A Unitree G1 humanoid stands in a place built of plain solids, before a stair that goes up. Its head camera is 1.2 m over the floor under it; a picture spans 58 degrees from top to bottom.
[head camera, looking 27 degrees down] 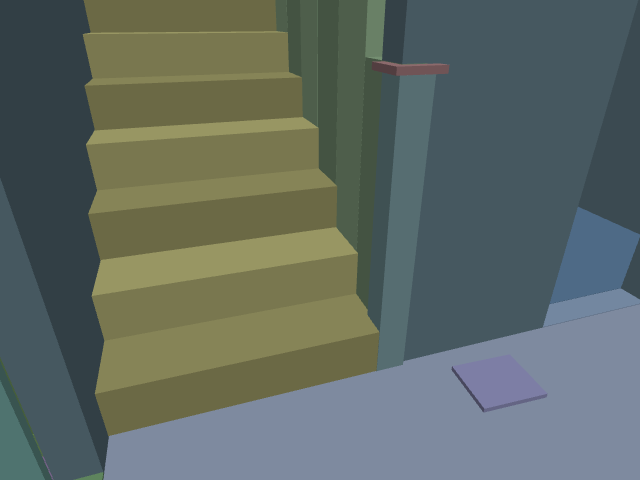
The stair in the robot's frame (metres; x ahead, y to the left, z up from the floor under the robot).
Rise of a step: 0.19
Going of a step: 0.26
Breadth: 0.96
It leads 18 degrees to the left of straight ahead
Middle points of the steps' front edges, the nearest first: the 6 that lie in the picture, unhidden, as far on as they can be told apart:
1.10 0.23 0.19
1.34 0.30 0.38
1.59 0.38 0.57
1.83 0.46 0.76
2.07 0.54 0.95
2.32 0.62 1.14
